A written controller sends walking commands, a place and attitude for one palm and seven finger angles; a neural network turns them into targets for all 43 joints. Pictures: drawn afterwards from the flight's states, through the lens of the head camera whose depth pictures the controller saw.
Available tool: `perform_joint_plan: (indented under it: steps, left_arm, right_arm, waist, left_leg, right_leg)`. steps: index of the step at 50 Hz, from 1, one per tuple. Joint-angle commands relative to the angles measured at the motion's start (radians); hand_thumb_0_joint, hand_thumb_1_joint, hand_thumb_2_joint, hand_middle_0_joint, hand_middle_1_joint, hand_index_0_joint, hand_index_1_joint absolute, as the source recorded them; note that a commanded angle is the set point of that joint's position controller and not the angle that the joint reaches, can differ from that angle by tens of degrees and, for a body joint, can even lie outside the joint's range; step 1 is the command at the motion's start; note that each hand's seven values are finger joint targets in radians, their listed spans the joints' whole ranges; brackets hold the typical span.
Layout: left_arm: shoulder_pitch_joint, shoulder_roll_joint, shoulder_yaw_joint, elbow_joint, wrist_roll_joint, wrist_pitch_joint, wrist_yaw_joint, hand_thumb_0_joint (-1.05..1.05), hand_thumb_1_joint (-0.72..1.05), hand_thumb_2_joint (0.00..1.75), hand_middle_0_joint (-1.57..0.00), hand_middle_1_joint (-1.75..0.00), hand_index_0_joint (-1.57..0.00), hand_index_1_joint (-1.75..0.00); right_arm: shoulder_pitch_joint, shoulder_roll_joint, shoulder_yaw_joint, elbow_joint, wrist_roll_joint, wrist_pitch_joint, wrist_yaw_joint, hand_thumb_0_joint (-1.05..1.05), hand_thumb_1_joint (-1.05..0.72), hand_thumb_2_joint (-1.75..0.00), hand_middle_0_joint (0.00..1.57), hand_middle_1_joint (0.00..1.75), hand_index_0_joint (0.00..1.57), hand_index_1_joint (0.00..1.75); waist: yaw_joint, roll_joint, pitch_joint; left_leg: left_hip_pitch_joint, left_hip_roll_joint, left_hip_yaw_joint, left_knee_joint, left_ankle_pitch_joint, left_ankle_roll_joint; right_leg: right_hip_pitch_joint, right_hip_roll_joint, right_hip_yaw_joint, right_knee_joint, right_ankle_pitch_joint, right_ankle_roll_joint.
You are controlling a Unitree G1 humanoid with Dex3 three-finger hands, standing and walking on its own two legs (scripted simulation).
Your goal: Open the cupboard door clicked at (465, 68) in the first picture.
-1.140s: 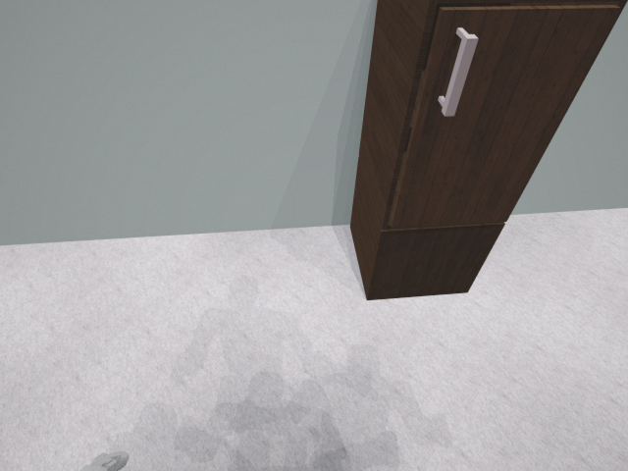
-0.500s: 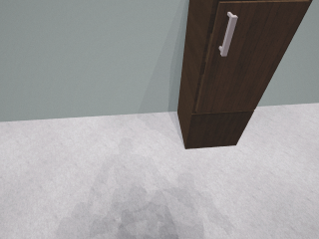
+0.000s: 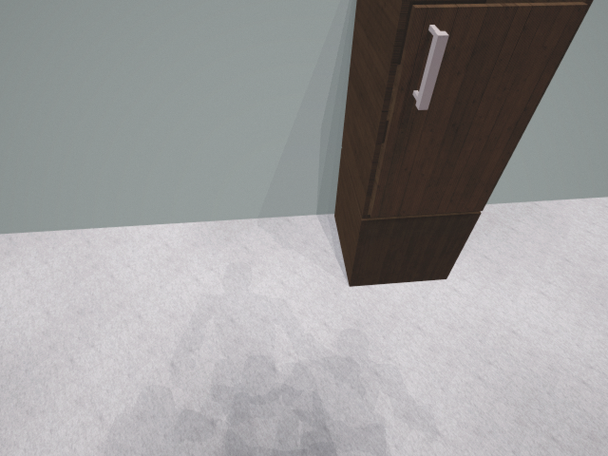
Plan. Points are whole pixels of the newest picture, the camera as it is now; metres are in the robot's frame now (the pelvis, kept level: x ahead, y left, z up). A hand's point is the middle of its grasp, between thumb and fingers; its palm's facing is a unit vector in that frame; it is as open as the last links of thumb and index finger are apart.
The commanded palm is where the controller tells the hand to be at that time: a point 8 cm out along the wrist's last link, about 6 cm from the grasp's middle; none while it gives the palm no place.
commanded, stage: look at it before walking up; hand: left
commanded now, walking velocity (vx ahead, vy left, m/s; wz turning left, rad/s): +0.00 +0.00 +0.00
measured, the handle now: (427, 68) +0.83 -0.22 +0.13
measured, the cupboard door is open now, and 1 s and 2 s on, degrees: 0 0 0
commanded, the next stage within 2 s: walk to a spot facing it in 0.30 s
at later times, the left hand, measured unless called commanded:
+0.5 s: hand out of the picture +0.08 +0.25 -0.15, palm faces -0.03 -0.94 -0.34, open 7.4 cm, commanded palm none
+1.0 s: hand out of the picture +0.05 +0.16 -0.16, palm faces -0.20 -0.95 -0.25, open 7.3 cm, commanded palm none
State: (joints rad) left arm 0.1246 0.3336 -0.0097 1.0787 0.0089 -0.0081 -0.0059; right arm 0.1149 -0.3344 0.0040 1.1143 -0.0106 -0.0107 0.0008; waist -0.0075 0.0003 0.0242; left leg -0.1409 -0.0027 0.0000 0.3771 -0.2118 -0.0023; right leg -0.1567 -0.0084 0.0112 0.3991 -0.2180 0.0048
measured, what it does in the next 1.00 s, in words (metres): lifts its left foot, turning right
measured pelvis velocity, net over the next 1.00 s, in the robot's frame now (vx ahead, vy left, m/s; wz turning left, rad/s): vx -0.02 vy -0.03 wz -0.26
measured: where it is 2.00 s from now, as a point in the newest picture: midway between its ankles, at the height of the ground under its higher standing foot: outside the picture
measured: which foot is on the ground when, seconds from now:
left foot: down 0.00-0.78, up 0.80-1.00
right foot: down 0.00-1.00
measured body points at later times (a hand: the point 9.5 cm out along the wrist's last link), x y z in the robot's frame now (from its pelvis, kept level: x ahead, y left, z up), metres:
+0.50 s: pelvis +0.01 +0.00 +0.00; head +0.01 +0.00 +0.45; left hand +0.08 +0.30 -0.13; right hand +0.09 -0.29 -0.13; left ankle +0.00 +0.12 -0.74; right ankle +0.00 -0.12 -0.74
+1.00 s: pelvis -0.02 -0.03 +0.00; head +0.01 -0.06 +0.44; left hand +0.06 +0.21 -0.14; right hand +0.00 -0.30 -0.16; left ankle -0.01 +0.14 -0.66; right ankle -0.01 -0.11 -0.75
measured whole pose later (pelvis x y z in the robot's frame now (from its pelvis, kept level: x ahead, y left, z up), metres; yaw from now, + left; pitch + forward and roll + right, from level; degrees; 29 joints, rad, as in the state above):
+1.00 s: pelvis -0.02 -0.03 +0.00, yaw -15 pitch +1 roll +2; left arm 0.28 0.18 0.04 0.94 0.01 0.03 -0.01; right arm 0.13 -0.25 -0.06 0.97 -0.02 0.05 -0.02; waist 0.03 0.02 0.08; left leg -0.48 0.04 -0.01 1.09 -0.34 -0.06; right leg -0.29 0.07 0.08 0.48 -0.19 -0.07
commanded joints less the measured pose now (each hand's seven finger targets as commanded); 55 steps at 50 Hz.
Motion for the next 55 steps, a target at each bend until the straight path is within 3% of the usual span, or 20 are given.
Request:
perform_joint_plan:
  steps: [1, 11, 21, 22, 25, 28, 31, 34, 35, 36, 37, 38, 39, 40, 41, 42, 43, 45, 49, 55]
  left_arm:
    - [-0.037, 0.21, 0.045, -0.061, 0.002, -0.021, 0.019, 0.0, 0.9, 0.9, -0.2, -0.3, -0.2, -0.3]
    - [-0.032, 0.209, 0.046, -0.058, 0.002, -0.022, 0.018, 0.0, 0.9, 0.9, -0.2, -0.3, -0.2, -0.3]
    - [-0.034, 0.211, 0.048, -0.056, 0.003, -0.017, 0.017, 0.0, 0.9, 0.9, -0.2, -0.3, -0.2, -0.3]
    - [-0.035, 0.207, 0.05, -0.061, 0.003, -0.012, 0.016, 0.0, 0.9, 0.9, -0.2, -0.3, -0.2, -0.3]
    - [0.026, 0.104, 0.038, -0.063, 0.002, 0.021, 0.022, 0.0, 0.9, 0.9, -0.2, -0.3, -0.2, -0.3]
    - [0.042, 0.105, 0.052, -0.098, 0.006, 0.037, 0.017, 0.0, 0.9, 0.9, -0.2, -0.3, -0.2, -0.3]
    - [0.053, 0.087, 0.062, -0.135, 0.009, 0.048, 0.008, 0.0, 0.9, 0.9, -0.2, -0.3, -0.2, -0.3]
    - [0.084, 0.052, 0.071, -0.16, 0.009, 0.057, 0.0, 0.0, 0.9, 0.9, -0.2, -0.3, -0.2, -0.3]
    - [0.1, 0.045, 0.077, -0.166, 0.009, 0.058, -0.002, 0.0, 0.9, 0.9, -0.2, -0.3, -0.2, -0.3]
    - [0.128, 0.041, 0.082, -0.167, 0.009, 0.056, -0.005, 0.0, 0.9, 0.9, -0.2, -0.3, -0.2, -0.3]
    - [0.18, 0.042, 0.088, -0.158, 0.012, 0.051, -0.007, 0.0, 0.9, 0.9, -0.2, -0.3, -0.2, -0.3]
    - [0.236, 0.091, 0.099, -0.151, 0.02, 0.039, -0.004, 0.0, 0.9, 0.9, -0.2, -0.3, -0.2, -0.3]
    - [0.245, 0.197, 0.12, -0.16, 0.03, 0.026, 0.013, 0.0, 0.9, 0.9, -0.2, -0.3, -0.2, -0.3]
    - [0.264, 0.184, 0.115, -0.162, 0.012, 0.032, 0.023, 0.0, 0.9, 0.9, -0.2, -0.3, -0.2, -0.3]
    - [0.208, 0.15, 0.116, -0.175, 0.011, 0.03, 0.027, 0.0, 0.9, 0.9, -0.2, -0.3, -0.2, -0.3]
    - [0.152, 0.124, 0.113, -0.195, 0.011, 0.031, 0.025, 0.0, 0.9, 0.9, -0.2, -0.3, -0.2, -0.3]
    - [0.121, 0.104, 0.108, -0.208, 0.007, 0.027, 0.025, 0.0, 0.9, 0.9, -0.2, -0.3, -0.2, -0.3]
    - [0.134, 0.077, 0.104, -0.213, 0.004, 0.017, 0.022, 0.0, 0.9, 0.9, -0.2, -0.3, -0.2, -0.3]
    - [0.186, 0.07, 0.112, -0.201, 0.005, 0.015, 0.021, 0.0, 0.9, 0.9, -0.2, -0.3, -0.2, -0.3]
    - [0.206, 0.072, 0.12, -0.198, 0.013, 0.024, 0.02, 0.0, 0.9, 0.9, -0.2, -0.3, -0.2, -0.3]
  right_arm:
    - [-0.053, -0.203, -0.04, -0.065, 0.001, -0.022, -0.013, 0.0, -0.9, -0.9, 0.2, 0.3, 0.2, 0.3]
    - [-0.059, -0.207, -0.04, -0.069, 0.002, -0.025, -0.015, 0.0, -0.9, -0.9, 0.2, 0.3, 0.2, 0.3]
    - [-0.061, -0.213, -0.04, -0.066, 0.002, -0.024, -0.018, 0.0, -0.9, -0.9, 0.2, 0.3, 0.2, 0.3]
    - [-0.054, -0.208, -0.042, -0.068, 0.0, -0.023, -0.02, 0.0, -0.9, -0.9, 0.2, 0.3, 0.2, 0.3]
    - [0.018, -0.095, -0.03, -0.07, -0.001, -0.002, -0.027, 0.0, -0.9, -0.9, 0.2, 0.3, 0.2, 0.3]
    - [0.036, -0.115, -0.048, -0.104, -0.001, 0.013, -0.034, 0.0, -0.9, -0.9, 0.2, 0.3, 0.2, 0.3]
    - [0.028, -0.132, -0.07, -0.144, -0.004, 0.019, -0.038, 0.0, -0.9, -0.9, 0.2, 0.3, 0.2, 0.3]
    - [0.005, -0.134, -0.085, -0.176, -0.005, 0.015, -0.034, 0.0, -0.9, -0.9, 0.2, 0.3, 0.2, 0.3]
    - [-0.013, -0.131, -0.088, -0.189, -0.006, 0.015, -0.033, 0.0, -0.9, -0.9, 0.2, 0.3, 0.2, 0.3]
    - [-0.033, -0.125, -0.09, -0.202, -0.009, 0.016, -0.033, 0.0, -0.9, -0.9, 0.2, 0.3, 0.2, 0.3]
    - [-0.053, -0.118, -0.092, -0.21, -0.008, 0.018, -0.032, 0.0, -0.9, -0.9, 0.2, 0.3, 0.2, 0.3]
    - [-0.059, -0.093, -0.091, -0.223, -0.003, 0.027, -0.028, 0.0, -0.9, -0.9, 0.2, 0.3, 0.2, 0.3]
    - [-0.039, 0.001, -0.075, -0.26, 0.002, 0.032, -0.024, 0.0, -0.9, -0.9, 0.2, 0.3, 0.2, 0.3]
    - [-0.062, -0.027, -0.08, -0.264, 0.001, 0.042, -0.029, 0.0, -0.9, -0.9, 0.2, 0.3, 0.2, 0.3]
    - [-0.043, -0.034, -0.086, -0.252, 0.002, 0.046, -0.026, 0.0, -0.9, -0.9, 0.2, 0.3, 0.2, 0.3]
    - [-0.041, -0.035, -0.09, -0.241, 0.002, 0.041, -0.023, 0.0, -0.9, -0.9, 0.2, 0.3, 0.2, 0.3]
    - [-0.025, -0.04, -0.09, -0.229, -0.001, 0.037, -0.02, 0.0, -0.9, -0.9, 0.2, 0.3, 0.2, 0.3]
    - [-0.002, -0.015, -0.089, -0.218, -0.005, 0.036, -0.019, 0.0, -0.9, -0.9, 0.2, 0.3, 0.2, 0.3]
    - [0.0, 0.002, -0.088, -0.223, -0.007, 0.04, -0.026, 0.0, -0.9, -0.9, 0.2, 0.3, 0.2, 0.3]
    - [-0.042, 0.007, -0.083, -0.253, -0.004, 0.034, -0.034, 0.0, -0.9, -0.9, 0.2, 0.3, 0.2, 0.3]
  waist:
    - [0.008, -0.012, -0.052]
    - [0.01, 0.0, -0.079]
    - [0.011, -0.002, -0.049]
    - [0.008, 0.007, -0.049]
    - [0.004, 0.006, -0.061]
    - [0.001, 0.018, -0.048]
    - [0.005, 0.077, -0.033]
    - [0.021, 0.173, -0.031]
    - [0.032, 0.175, -0.022]
    - [0.049, 0.166, -0.018]
    - [0.079, 0.131, -0.02]
    - [0.105, -0.055, -0.038]
    - [0.09, -0.383, -0.012]
    - [0.1, -0.274, -0.018]
    - [0.067, -0.263, 0.004]
    - [0.05, -0.192, 0.029]
    - [0.035, -0.127, 0.011]
    - [0.027, -0.088, -0.044]
    - [0.042, -0.1, -0.095]
    - [0.062, -0.123, -0.099]
  left_leg:
    - [0.011, 0.118, -0.092, -0.058, 0.151, 0.028]
    - [0.04, 0.122, -0.089, -0.058, 0.2, 0.028]
    - [0.044, 0.126, -0.084, -0.073, 0.184, 0.027]
    - [0.056, 0.129, -0.074, -0.059, 0.196, 0.025]
    - [0.066, 0.141, -0.023, -0.003, 0.228, 0.008]
    - [0.056, 0.172, -0.016, 0.022, 0.205, 0.02]
    - [0.032, 0.235, -0.046, 0.009, 0.18, 0.061]
    - [-0.004, 0.348, -0.081, -0.013, 0.286, 0.149]
    - [-0.048, 0.36, -0.06, 0.004, 0.292, 0.154]
    - [-0.079, 0.35, -0.031, 0.053, 0.29, 0.137]
    - [-0.135, 0.312, 0.023, 0.15, 0.237, 0.096]
    - [-0.209, 0.202, 0.108, 0.37, 0.061, 0.015]
    - [-0.439, 0.029, 0.137, 0.648, -0.365, -0.057]
    - [-0.401, 0.039, -0.016, 0.735, -0.377, -0.042]
    - [-0.402, 0.059, -0.046, 0.766, -0.298, -0.035]
    - [-0.416, 0.07, -0.048, 0.79, -0.236, -0.036]
    - [-0.407, 0.083, -0.045, 0.786, -0.179, -0.044]
    - [-0.394, 0.073, -0.034, 0.76, -0.124, -0.058]
    - [-0.418, 0.062, -0.032, 0.721, -0.115, -0.074]
    - [-0.389, 0.046, -0.036, 0.592, -0.174, -0.075]
  right_leg:
    - [0.014, -0.115, 0.095, -0.065, 0.164, -0.037]
    - [0.038, -0.117, 0.088, -0.064, 0.215, -0.036]
    - [0.023, -0.109, 0.093, -0.073, 0.197, -0.035]
    - [0.011, -0.105, 0.099, -0.061, 0.219, -0.036]
    - [-0.03, -0.097, 0.105, 0.009, 0.295, -0.023]
    - [-0.096, -0.068, 0.107, 0.086, 0.285, -0.023]
    - [-0.171, -0.02, 0.075, 0.213, 0.177, -0.01]
    - [-0.204, 0.001, 0.008, 0.413, -0.215, 0.007]
    - [-0.174, -0.017, 0.009, 0.42, -0.243, 0.005]
    - [-0.131, -0.029, 0.009, 0.368, -0.224, 0.001]
    - [-0.055, -0.033, 0.008, 0.262, -0.116, -0.003]
    - [0.001, -0.097, 0.131, 0.066, 0.102, -0.028]
    - [0.028, -0.343, 0.548, -0.101, 0.327, -0.107]
    - [-0.039, -0.354, 0.543, -0.135, 0.314, -0.162]
    - [-0.081, -0.296, 0.51, -0.163, 0.152, -0.15]
    - [-0.1, -0.262, 0.484, -0.15, 0.077, -0.159]
    - [-0.083, -0.231, 0.433, -0.123, 0.116, -0.157]
    - [-0.03, -0.187, 0.373, -0.096, 0.187, -0.15]
    - [0.054, -0.166, 0.369, -0.075, 0.235, -0.141]
    - [0.057, -0.159, 0.445, -0.07, 0.249, -0.177]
